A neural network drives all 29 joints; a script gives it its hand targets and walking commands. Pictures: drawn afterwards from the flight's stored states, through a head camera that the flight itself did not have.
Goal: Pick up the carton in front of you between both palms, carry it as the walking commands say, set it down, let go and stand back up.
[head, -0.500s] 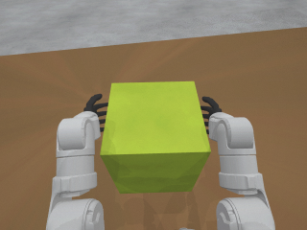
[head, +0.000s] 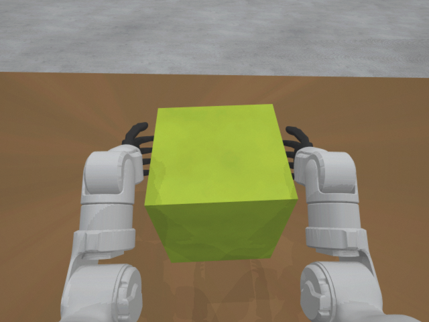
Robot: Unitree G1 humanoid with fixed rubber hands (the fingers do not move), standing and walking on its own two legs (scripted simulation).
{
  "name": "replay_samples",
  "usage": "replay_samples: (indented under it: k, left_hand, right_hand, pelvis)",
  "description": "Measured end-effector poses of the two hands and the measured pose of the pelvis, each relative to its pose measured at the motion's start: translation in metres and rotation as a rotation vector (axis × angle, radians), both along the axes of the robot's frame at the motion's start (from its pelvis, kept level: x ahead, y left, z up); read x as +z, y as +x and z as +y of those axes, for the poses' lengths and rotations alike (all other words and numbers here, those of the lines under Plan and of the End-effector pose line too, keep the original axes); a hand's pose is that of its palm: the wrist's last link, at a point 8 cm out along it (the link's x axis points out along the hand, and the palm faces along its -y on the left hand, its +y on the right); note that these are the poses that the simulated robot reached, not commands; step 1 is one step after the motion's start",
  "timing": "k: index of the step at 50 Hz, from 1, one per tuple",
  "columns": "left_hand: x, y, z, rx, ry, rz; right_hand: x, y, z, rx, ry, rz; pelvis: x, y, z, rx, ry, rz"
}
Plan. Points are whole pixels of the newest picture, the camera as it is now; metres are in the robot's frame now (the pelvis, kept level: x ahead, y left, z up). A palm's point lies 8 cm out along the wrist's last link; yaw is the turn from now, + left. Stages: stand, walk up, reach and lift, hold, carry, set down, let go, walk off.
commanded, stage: carry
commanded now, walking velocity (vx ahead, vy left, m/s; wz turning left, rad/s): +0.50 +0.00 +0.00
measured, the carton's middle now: (218, 188) +0.36 +0.01 +0.05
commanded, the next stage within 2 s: none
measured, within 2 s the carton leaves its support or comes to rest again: neither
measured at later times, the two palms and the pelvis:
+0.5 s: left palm (169, 105) +0.59 +0.14 +0.08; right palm (289, 113) +0.59 -0.16 +0.07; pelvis +0.21 +0.00 -0.03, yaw +0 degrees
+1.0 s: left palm (146, 92) +0.61 +0.19 +0.10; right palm (268, 98) +0.61 -0.11 +0.10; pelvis +0.25 +0.04 -0.02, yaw +0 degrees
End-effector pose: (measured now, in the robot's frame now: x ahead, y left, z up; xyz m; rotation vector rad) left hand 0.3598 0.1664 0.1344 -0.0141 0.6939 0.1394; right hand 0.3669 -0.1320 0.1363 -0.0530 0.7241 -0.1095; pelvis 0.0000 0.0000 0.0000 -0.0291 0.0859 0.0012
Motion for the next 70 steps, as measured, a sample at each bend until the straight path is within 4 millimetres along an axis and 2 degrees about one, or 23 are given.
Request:
replay_samples:
  k: [5,8,14,17,20,24,30,37,41,45,55,58,61,66,70]
  left_hand:
    - [-0.038,0.047,-0.002,-0.044,-0.016,0.126]
    - [-0.048,0.074,-0.008,-0.070,-0.014,0.153]
    - [-0.048,0.136,-0.021,-0.066,-0.020,0.077]
    - [-0.044,0.167,-0.027,-0.053,-0.012,0.026]
    - [-0.041,0.199,-0.033,-0.035,0.008,-0.036]
    - [-0.049,0.227,-0.033,-0.020,0.034,-0.005]
    - [-0.060,0.237,-0.021,0.029,0.012,0.064]
    - [-0.044,0.252,-0.007,0.028,0.005,0.006]
    - [-0.041,0.257,0.004,0.002,-0.010,0.004]
    - [-0.043,0.254,0.015,-0.024,-0.004,0.043]
    - [-0.024,0.242,0.034,-0.042,0.045,0.045]
    - [-0.021,0.240,0.035,-0.048,0.049,0.057]
    - [-0.017,0.246,0.032,-0.058,0.051,0.064]
    - [-0.017,0.268,0.017,-0.073,0.060,0.065]
    - [-0.029,0.283,0.012,-0.069,0.056,0.077]
  right_hand:
    - [-0.040,0.027,-0.001,-0.039,-0.025,0.123]
    - [-0.051,0.046,-0.008,-0.065,-0.020,0.150]
    - [-0.052,0.106,-0.020,-0.108,0.018,0.074]
    - [-0.052,0.141,-0.027,-0.111,0.043,0.022]
    - [-0.053,0.180,-0.033,-0.086,0.059,-0.040]
    - [-0.062,0.217,-0.033,-0.057,0.062,-0.008]
    - [-0.067,0.242,-0.021,-0.020,0.049,0.060]
    - [-0.051,0.252,-0.007,-0.038,0.058,0.002]
    - [-0.043,0.250,0.003,-0.048,0.017,-0.002]
    - [-0.039,0.244,0.014,-0.044,-0.018,0.036]
    - [-0.033,0.228,0.034,-0.033,-0.001,0.037]
    - [-0.031,0.223,0.035,-0.038,0.002,0.049]
    - [-0.028,0.227,0.031,-0.039,-0.006,0.056]
    - [-0.028,0.246,0.017,-0.043,-0.010,0.057]
    - [-0.033,0.268,0.011,-0.038,-0.018,0.068]
  pelvis:
    - [0.003,0.044,0.012,-0.004,0.003,0.006]
    - [0.008,0.067,0.016,-0.003,-0.003,0.006]
    - [0.005,0.119,0.015,-0.002,0.008,0.013]
    - [-0.007,0.154,0.011,-0.003,0.029,0.004]
    - [-0.027,0.188,0.006,-0.003,0.051,-0.014]
    - [-0.027,0.208,0.001,-0.004,0.042,-0.004]
    - [-0.018,0.229,-0.005,-0.001,0.073,0.007]
    - [-0.018,0.245,0.011,-0.006,0.050,0.000]
    - [-0.019,0.253,0.020,-0.013,0.049,-0.016]
    - [-0.019,0.258,0.030,-0.009,0.035,-0.036]
    - [-0.022,0.249,0.051,-0.011,0.023,-0.057]
    - [-0.021,0.255,0.054,-0.014,0.008,-0.055]
    - [-0.020,0.263,0.052,-0.022,0.009,-0.044]
    - [-0.023,0.280,0.045,-0.022,0.000,-0.036]
    - [-0.029,0.298,0.040,-0.015,0.015,-0.026]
